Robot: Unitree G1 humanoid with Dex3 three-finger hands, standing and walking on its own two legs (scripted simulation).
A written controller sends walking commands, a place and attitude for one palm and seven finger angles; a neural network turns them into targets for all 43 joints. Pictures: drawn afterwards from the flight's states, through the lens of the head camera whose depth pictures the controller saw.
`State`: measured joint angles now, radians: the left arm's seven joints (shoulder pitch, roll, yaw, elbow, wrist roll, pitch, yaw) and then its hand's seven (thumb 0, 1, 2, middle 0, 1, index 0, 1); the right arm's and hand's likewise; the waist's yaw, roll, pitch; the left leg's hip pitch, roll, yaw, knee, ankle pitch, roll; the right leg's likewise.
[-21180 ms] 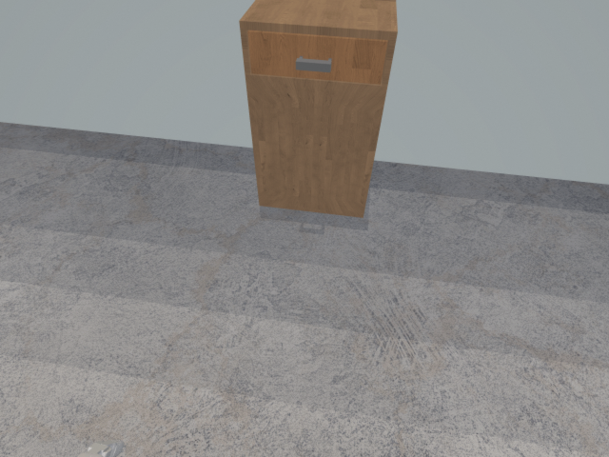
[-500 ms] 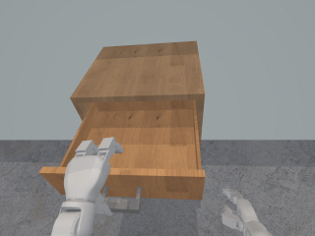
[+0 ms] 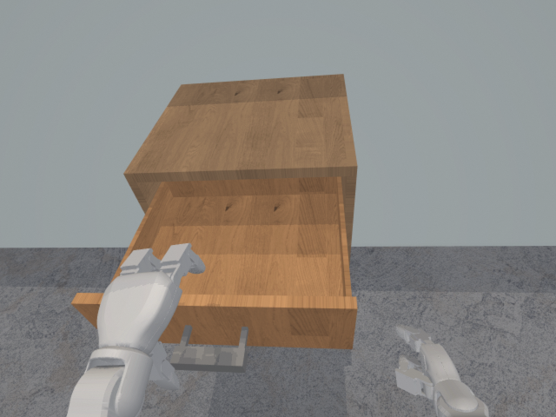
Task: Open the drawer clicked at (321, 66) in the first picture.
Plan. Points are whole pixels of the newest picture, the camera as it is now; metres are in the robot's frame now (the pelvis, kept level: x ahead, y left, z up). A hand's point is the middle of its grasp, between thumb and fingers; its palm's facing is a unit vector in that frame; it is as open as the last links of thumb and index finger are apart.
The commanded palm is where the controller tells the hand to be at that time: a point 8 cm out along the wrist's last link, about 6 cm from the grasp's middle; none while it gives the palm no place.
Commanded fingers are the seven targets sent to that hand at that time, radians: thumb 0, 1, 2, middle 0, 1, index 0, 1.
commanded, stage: draw the hand back to the body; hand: left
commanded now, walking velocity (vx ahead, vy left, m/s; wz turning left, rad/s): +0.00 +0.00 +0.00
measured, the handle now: (212, 345) +0.23 +0.17 -0.05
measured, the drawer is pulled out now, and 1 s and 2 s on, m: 0.30 0.30 0.30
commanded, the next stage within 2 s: step back with the hand held close in 1.48 s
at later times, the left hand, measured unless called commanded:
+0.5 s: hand (124, 318) +0.18 +0.23 +0.11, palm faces +0.13 -0.12 -0.98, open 13.9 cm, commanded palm +0.14 +0.23 +0.16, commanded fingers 0.00 -0.43 0.33 -0.29 -1.15 -0.29 -1.15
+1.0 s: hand (108, 296) +0.19 +0.23 +0.15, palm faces +0.36 -0.84 -0.39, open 11.1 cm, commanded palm +0.13 +0.28 +0.17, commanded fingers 0.00 0.44 0.70 -0.23 -0.59 -0.23 -0.59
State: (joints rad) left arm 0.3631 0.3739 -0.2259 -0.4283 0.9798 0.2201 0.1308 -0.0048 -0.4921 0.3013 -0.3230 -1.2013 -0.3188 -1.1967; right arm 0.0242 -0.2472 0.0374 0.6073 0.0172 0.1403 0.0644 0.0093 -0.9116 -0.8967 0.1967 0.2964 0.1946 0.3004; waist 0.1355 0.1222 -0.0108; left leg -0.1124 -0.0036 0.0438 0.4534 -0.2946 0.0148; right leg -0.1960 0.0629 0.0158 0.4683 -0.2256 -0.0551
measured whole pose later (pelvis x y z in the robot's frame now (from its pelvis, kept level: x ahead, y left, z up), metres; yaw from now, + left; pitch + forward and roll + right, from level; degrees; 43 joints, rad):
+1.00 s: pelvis +0.02 +0.01 +0.00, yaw +3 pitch -3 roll -1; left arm 0.57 0.32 0.21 -0.54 -0.03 -0.11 0.10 -0.01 0.11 0.56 -0.27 -0.81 -0.26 -0.80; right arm 0.20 -0.21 0.02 0.63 0.00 -0.13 -0.06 0.01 -0.91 -0.90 0.20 0.30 0.20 0.30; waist 0.06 0.05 0.02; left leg -0.08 -0.02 -0.01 0.43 -0.30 0.03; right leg -0.13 0.04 -0.03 0.41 -0.24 -0.04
